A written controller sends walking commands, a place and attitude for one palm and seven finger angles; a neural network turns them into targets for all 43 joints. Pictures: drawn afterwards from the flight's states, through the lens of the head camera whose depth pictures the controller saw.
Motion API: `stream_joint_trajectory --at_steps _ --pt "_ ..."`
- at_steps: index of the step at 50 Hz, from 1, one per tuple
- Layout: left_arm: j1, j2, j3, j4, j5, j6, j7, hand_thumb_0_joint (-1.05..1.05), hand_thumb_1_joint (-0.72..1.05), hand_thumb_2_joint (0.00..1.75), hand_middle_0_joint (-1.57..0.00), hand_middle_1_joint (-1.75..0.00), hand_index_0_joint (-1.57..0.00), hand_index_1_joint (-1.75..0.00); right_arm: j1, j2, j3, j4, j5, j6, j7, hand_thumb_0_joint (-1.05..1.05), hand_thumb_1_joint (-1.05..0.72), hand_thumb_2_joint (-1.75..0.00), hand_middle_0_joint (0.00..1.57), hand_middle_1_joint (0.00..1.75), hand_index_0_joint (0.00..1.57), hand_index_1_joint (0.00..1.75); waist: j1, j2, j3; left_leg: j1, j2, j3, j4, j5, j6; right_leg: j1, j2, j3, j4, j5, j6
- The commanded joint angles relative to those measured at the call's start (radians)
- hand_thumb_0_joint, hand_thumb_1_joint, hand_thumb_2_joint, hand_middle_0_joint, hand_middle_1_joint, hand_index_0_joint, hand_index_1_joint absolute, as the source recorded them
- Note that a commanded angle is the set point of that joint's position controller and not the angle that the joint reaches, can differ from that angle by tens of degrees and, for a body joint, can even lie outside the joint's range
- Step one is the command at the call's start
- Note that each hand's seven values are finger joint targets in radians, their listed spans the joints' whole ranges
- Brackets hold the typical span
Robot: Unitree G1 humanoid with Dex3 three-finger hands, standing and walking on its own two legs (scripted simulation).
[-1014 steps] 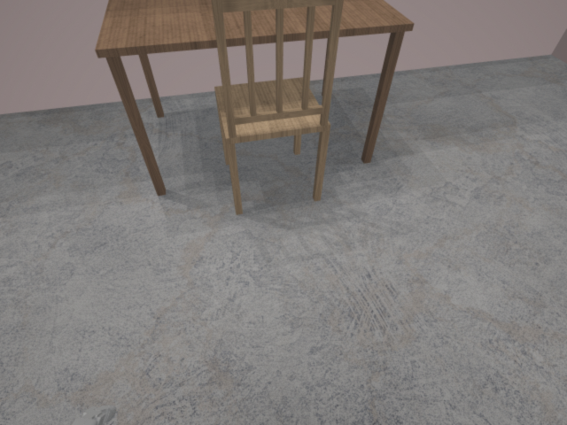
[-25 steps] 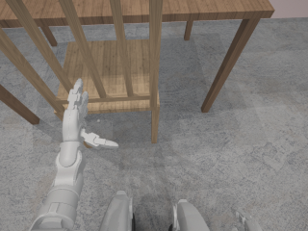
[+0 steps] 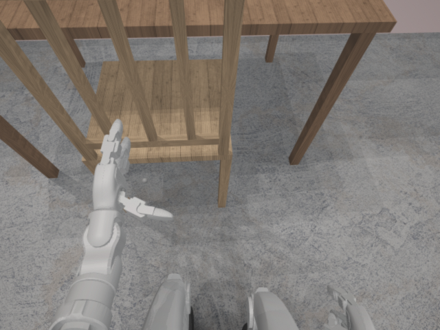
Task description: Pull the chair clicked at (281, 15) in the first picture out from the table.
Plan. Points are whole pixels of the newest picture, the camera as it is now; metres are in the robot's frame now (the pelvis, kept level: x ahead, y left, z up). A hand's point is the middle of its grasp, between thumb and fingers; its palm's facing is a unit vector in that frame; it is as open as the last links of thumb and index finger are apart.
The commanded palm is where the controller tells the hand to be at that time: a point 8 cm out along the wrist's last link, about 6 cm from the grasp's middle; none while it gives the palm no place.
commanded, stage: aim the fingers beside a spindle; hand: left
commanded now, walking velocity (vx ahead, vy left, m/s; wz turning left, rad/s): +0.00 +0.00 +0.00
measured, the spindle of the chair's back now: (136, 87) +0.56 +0.18 +0.05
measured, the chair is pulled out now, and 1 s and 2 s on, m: -0.03 -0.03 -0.03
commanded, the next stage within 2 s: none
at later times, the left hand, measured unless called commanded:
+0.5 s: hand (143, 174) +0.37 +0.14 +0.03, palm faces +0.06 -1.00 -0.04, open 17.0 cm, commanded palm +0.35 +0.19 +0.02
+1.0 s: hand (154, 180) +0.38 +0.13 +0.00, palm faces +0.02 -1.00 +0.00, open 17.0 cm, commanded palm +0.35 +0.19 +0.02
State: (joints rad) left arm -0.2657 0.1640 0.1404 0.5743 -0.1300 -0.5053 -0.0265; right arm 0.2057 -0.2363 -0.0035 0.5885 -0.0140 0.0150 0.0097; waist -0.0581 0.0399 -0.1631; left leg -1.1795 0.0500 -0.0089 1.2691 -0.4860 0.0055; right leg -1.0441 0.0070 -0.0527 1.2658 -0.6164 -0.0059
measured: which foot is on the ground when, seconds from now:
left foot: down 0.00-1.00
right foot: down 0.00-1.00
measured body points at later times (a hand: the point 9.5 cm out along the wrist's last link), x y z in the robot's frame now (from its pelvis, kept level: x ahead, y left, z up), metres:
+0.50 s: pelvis +0.00 +0.01 +0.00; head +0.11 +0.01 +0.44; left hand +0.37 +0.20 +0.04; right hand +0.12 -0.24 -0.12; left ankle +0.06 +0.12 -0.62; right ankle -0.01 -0.12 -0.62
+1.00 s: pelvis +0.00 +0.00 +0.00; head +0.12 +0.01 +0.43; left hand +0.37 +0.18 +0.01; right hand +0.13 -0.25 -0.12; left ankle +0.06 +0.12 -0.62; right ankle -0.01 -0.12 -0.62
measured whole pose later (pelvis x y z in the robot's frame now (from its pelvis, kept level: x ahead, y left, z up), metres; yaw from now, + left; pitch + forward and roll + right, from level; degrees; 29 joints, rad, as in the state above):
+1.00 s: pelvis +0.00 +0.00 +0.00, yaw +0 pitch +23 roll -3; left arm -0.31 0.16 0.11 0.61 -0.14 -0.47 -0.04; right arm 0.20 -0.24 0.00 0.59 -0.01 0.03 0.01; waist -0.06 0.04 -0.16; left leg -1.20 0.05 -0.02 1.28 -0.49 0.00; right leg -1.06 0.01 -0.06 1.28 -0.62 -0.01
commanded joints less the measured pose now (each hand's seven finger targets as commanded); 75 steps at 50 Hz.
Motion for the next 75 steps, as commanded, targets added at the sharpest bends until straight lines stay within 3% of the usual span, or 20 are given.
stream_joint_trajectory --at_steps 1,4,10,17,19,22,25,28,33,37,42,45,51,55,59,61,64,67,69,75 --pt "-0.318 0.156 0.046 -0.263 0.011 -0.1 0.027 0.0 -0.5 0.3 -0.06 -0.08 -0.06 -0.08 0.053 -0.141 -0.051 -0.099 -0.008 -0.034 -0.016 0.0 -0.9 -0.9 0.2 0.3 0.2 0.3 -0.028 0.035 -0.432 0.434 -0.03 -0.033 -0.116 0.251 0.015 0.066 0.025 0.01 -0.178 0.314 -0.019" --pt "-0.276 0.1 -0.011 -0.294 0.015 -0.09 0.028 0.0 -0.5 0.3 -0.06 -0.08 -0.06 -0.08 0.05 -0.136 -0.052 -0.107 -0.008 -0.031 -0.008 0.0 -0.9 -0.9 0.2 0.3 0.2 0.3 -0.02 0.08 -0.471 0.513 -0.024 -0.041 -0.13 0.309 0.006 0.061 0.025 -0.003 -0.179 0.34 -0.024" --pt "-0.213 0.089 -0.006 -0.147 0.011 -0.019 0.026 0.0 -0.5 0.3 -0.06 -0.08 -0.06 -0.08 0.051 -0.144 -0.049 -0.106 0.001 -0.006 -0.006 0.0 -0.9 -0.9 0.2 0.3 0.2 0.3 -0.036 -0.064 -0.347 0.383 -0.029 -0.037 -0.141 0.215 0.015 0.077 0.027 -0.005 -0.206 0.298 -0.016" --pt "-0.266 0.149 0.043 -0.327 0.02 -0.099 0.063 0.0 -0.5 0.3 -0.06 -0.08 -0.06 -0.08 0.048 -0.132 -0.05 -0.125 -0.009 -0.011 -0.004 0.0 -0.9 -0.9 0.2 0.3 0.2 0.3 -0.001 0.052 -0.464 0.495 -0.026 -0.043 -0.141 0.301 0.005 0.082 0.028 0.001 -0.178 0.331 -0.025" --pt "-0.266 0.123 0.007 -0.359 0.028 -0.109 0.067 0.0 -0.5 0.3 -0.06 -0.08 -0.06 -0.08 0.05 -0.128 -0.05 -0.119 -0.011 -0.015 -0.002 0.0 -0.9 -0.9 0.2 0.3 0.2 0.3 -0.01 0.07 -0.479 0.53 -0.021 -0.045 -0.14 0.325 0.003 0.078 0.028 -0.003 -0.178 0.344 -0.025" --pt "-0.228 0.045 -0.073 -0.274 0.038 -0.075 0.056 0.0 -0.5 0.3 -0.06 -0.08 -0.06 -0.08 0.052 -0.13 -0.051 -0.11 -0.006 -0.013 0.0 0.0 -0.9 -0.9 0.2 0.3 0.2 0.3 -0.043 0.031 -0.401 0.501 -0.019 -0.051 -0.148 0.289 0.005 0.047 0.029 -0.013 -0.192 0.318 -0.021" --pt "-0.191 0.041 -0.062 -0.157 0.03 -0.028 0.041 0.0 -0.5 0.3 -0.06 -0.08 -0.06 -0.08 0.055 -0.14 -0.051 -0.1 -0.002 -0.001 0.0 0.0 -0.9 -0.9 0.2 0.3 0.2 0.3 -0.045 -0.042 -0.331 0.41 -0.028 -0.041 -0.149 0.208 0.013 0.058 0.028 -0.009 -0.213 0.282 -0.018" --pt "-0.2 0.082 -0.007 -0.137 0.015 -0.023 0.033 0.0 -0.5 0.3 -0.06 -0.08 -0.06 -0.08 0.046 -0.143 -0.049 -0.108 0.003 0.004 -0.003 0.0 -0.9 -0.9 0.2 0.3 0.2 0.3 -0.026 -0.056 -0.329 0.369 -0.035 -0.028 -0.143 0.189 0.016 0.076 0.024 0.003 -0.214 0.276 -0.019" --pt "-0.256 0.182 0.084 -0.325 0.007 -0.104 0.058 0.0 -0.5 0.3 -0.06 -0.08 -0.06 -0.08 0.038 -0.124 -0.047 -0.129 -0.008 -0.006 -0.007 0.0 -0.9 -0.9 0.2 0.3 0.2 0.3 0.01 0.032 -0.457 0.439 -0.035 -0.019 -0.131 0.284 0.013 0.139 0.024 0.021 -0.186 0.36 -0.021" --pt "-0.259 0.158 0.042 -0.326 0.02 -0.121 0.051 0.0 -0.5 0.3 -0.06 -0.08 -0.06 -0.08 0.042 -0.123 -0.045 -0.113 -0.011 -0.014 -0.008 0.0 -0.9 -0.9 0.2 0.3 0.2 0.3 -0.021 0.037 -0.447 0.438 -0.031 -0.019 -0.118 0.288 0.015 0.126 0.028 0.024 -0.185 0.373 -0.016" --pt "-0.24 0.034 -0.073 -0.094 0.002 -0.037 -0.027 0.0 -0.5 0.3 -0.06 -0.08 -0.06 -0.08 0.046 -0.141 -0.044 -0.091 0.006 -0.015 -0.011 0.0 -0.9 -0.9 0.2 0.3 0.2 0.3 -0.067 -0.051 -0.278 0.333 -0.034 -0.027 -0.127 0.137 0.019 0.046 0.026 0.009 -0.224 0.24 -0.014" --pt "-0.301 0.056 -0.053 -0.118 -0.016 -0.022 -0.042 0.0 -0.5 0.3 -0.06 -0.08 -0.06 -0.08 0.045 -0.148 -0.051 -0.095 0.011 -0.017 -0.018 0.0 -0.9 -0.9 0.2 0.3 0.2 0.3 -0.053 -0.037 -0.331 0.342 -0.037 -0.028 -0.117 0.139 0.023 0.052 0.021 0.018 -0.222 0.235 -0.016" --pt "-0.308 0.234 0.118 -0.36 -0.001 -0.107 0.058 0.0 -0.5 0.3 -0.06 -0.08 -0.06 -0.08 0.055 -0.134 -0.051 -0.113 -0.01 -0.025 -0.019 0.0 -0.9 -0.9 0.2 0.3 0.2 0.3 0.01 0.065 -0.545 0.49 -0.03 -0.031 -0.111 0.351 0.013 0.129 0.027 0.02 -0.161 0.402 -0.019" --pt "-0.203 0.167 0.069 -0.253 0.029 -0.076 0.071 0.0 -0.5 0.3 -0.06 -0.08 -0.06 -0.08 0.057 -0.122 -0.046 -0.107 -0.011 -0.012 -0.004 0.0 -0.9 -0.9 0.2 0.3 0.2 0.3 -0.013 -0.001 -0.434 0.417 -0.029 -0.017 -0.118 0.313 0.015 0.139 0.028 0.017 -0.181 0.408 -0.013" --pt "-0.141 0.072 -0.011 -0.104 0.011 -0.01 0.004 0.0 -0.5 0.3 -0.06 -0.08 -0.06 -0.08 0.057 -0.139 -0.046 -0.111 0.005 0.0 -0.001 0.0 -0.9 -0.9 0.2 0.3 0.2 0.3 -0.038 -0.086 -0.318 0.323 -0.034 -0.009 -0.132 0.212 0.018 0.124 0.027 0.014 -0.215 0.344 -0.01" --pt "-0.189 0.016 -0.071 -0.139 -0.014 -0.008 -0.03 0.0 -0.5 0.3 -0.06 -0.08 -0.06 -0.08 0.052 -0.137 -0.048 -0.118 0.013 -0.008 -0.002 0.0 -0.9 -0.9 0.2 0.3 0.2 0.3 -0.048 -0.036 -0.317 0.358 -0.035 -0.015 -0.134 0.208 0.02 0.094 0.026 0.012 -0.221 0.319 -0.015" --pt "-0.205 0.094 -0.006 -0.247 -0.036 -0.04 -0.03 0.0 -0.5 0.3 -0.06 -0.08 -0.06 -0.08 0.053 -0.139 -0.056 -0.122 0.009 -0.017 -0.012 0.0 -0.9 -0.9 0.2 0.3 0.2 0.3 -0.021 -0.043 -0.41 0.386 -0.036 -0.014 -0.126 0.253 0.022 0.146 0.022 0.024 -0.216 0.366 -0.014" --pt "-0.293 0.18 0.057 -0.371 -0.014 -0.103 0.018 0.0 -0.5 0.3 -0.06 -0.08 -0.06 -0.08 0.059 -0.132 -0.055 -0.11 -0.003 -0.028 -0.019 0.0 -0.9 -0.9 0.2 0.3 0.2 0.3 -0.01 0.036 -0.477 0.452 -0.033 -0.023 -0.116 0.311 0.018 0.131 0.024 0.024 -0.184 0.389 -0.016" --pt "-0.29 0.196 0.077 -0.37 0.006 -0.123 0.049 0.0 -0.5 0.3 -0.06 -0.08 -0.06 -0.08 0.059 -0.127 -0.051 -0.095 -0.009 -0.033 -0.017 0.0 -0.9 -0.9 0.2 0.3 0.2 0.3 -0.008 0.063 -0.46 0.468 -0.03 -0.028 -0.115 0.327 0.013 0.112 0.024 0.017 -0.176 0.386 -0.019" --pt "-0.187 0.095 0.0 -0.164 0.025 -0.048 0.036 0.0 -0.5 0.3 -0.06 -0.08 -0.06 -0.08 0.051 -0.134 -0.048 -0.097 -0.006 -0.014 -0.004 0.0 -0.9 -0.9 0.2 0.3 0.2 0.3 -0.033 -0.021 -0.347 0.38 -0.033 -0.021 -0.129 0.227 0.014 0.093 0.027 0.007 -0.204 0.325 -0.016"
